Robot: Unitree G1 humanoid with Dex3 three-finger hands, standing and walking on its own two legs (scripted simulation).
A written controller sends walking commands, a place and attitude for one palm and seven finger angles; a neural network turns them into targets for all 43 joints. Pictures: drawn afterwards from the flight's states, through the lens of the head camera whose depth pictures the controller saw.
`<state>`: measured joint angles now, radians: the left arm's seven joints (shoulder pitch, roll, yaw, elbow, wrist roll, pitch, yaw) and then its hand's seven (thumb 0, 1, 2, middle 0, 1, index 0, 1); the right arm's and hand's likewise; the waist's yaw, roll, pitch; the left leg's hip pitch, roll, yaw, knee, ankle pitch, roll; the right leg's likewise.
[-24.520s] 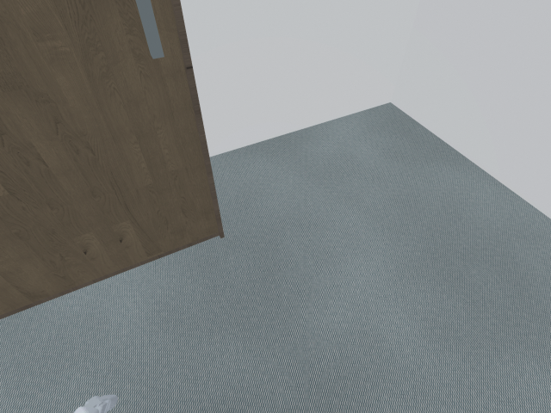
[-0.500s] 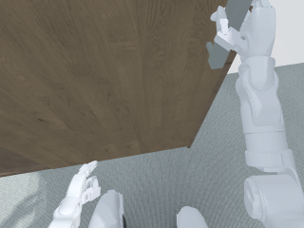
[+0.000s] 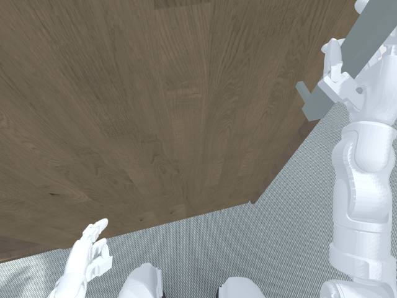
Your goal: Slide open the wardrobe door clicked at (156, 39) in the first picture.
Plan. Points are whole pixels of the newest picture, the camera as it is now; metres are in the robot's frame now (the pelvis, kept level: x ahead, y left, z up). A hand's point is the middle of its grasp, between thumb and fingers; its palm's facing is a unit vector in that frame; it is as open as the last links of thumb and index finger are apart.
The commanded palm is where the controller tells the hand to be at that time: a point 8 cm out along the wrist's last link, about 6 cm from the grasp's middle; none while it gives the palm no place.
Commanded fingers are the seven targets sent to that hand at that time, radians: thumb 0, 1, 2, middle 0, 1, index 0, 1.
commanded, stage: step sideways, sliding the door along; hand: right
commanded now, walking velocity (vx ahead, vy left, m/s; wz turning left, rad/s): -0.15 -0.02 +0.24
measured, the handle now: (340, 47) +0.41 -0.23 +0.23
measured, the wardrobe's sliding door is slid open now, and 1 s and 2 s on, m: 0.03 0.18 0.30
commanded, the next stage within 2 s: none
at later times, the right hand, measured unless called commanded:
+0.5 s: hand (264, 92) +0.35 -0.11 +0.22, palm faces -0.02 +1.00 +0.05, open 7.7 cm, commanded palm +0.32 -0.12 +0.21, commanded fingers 0.00 -0.90 -0.90 0.45 1.40 0.45 1.40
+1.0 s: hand (223, 91) +0.35 -0.06 +0.23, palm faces +0.15 +0.98 -0.10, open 7.1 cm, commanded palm +0.32 -0.04 +0.22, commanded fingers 0.00 -0.90 -0.90 0.45 1.40 0.45 1.40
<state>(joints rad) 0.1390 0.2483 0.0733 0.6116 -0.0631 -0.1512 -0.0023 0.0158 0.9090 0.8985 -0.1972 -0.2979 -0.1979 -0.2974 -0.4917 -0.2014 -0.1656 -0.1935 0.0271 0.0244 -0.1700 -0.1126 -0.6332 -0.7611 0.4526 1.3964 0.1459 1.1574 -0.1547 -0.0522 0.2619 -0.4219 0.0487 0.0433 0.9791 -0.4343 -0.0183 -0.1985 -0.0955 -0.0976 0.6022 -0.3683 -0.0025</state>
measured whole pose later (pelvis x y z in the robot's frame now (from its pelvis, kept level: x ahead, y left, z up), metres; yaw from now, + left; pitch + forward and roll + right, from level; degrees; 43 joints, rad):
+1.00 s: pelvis -0.01 +0.07 +0.00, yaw +9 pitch -2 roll +2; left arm 0.04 0.18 -0.02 0.59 -0.03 -0.13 -0.02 0.01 0.90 0.90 -0.21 -0.30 -0.21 -0.30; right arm -0.29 -0.21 -0.15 -0.30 0.06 -0.01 -0.12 -0.11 -0.57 -0.89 0.46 1.40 0.24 1.21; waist -0.12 -0.07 0.18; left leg -0.25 0.00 0.07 0.49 -0.22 0.00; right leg -0.33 -0.18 -0.01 0.77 -0.50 0.06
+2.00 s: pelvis -0.09 +0.21 +0.01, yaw +6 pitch -4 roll +4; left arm 0.12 0.22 0.06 0.61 -0.05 -0.01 -0.04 0.01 0.91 0.90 -0.20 -0.30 -0.20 -0.30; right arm -0.62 -0.25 -0.13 0.07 0.09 0.00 -0.13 -0.08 -0.62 -0.80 0.45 1.40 0.33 1.27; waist -0.12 -0.05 0.24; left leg -0.43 0.00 0.04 1.03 -0.44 -0.02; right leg -0.21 -0.19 -0.06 0.53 -0.24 0.06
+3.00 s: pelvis -0.09 +0.41 +0.01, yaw +7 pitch -5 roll +3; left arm 0.11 0.19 0.03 0.55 -0.04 -0.06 -0.06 0.01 0.90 0.90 -0.20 -0.30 -0.20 -0.30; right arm -0.48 -0.21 -0.14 -0.12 0.07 -0.02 -0.12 -0.10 -0.66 -0.76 0.45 1.40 0.25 1.17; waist -0.14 -0.05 0.26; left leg -0.37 0.00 0.06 0.88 -0.39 -0.02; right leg -0.13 -0.24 -0.11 0.50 -0.26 0.11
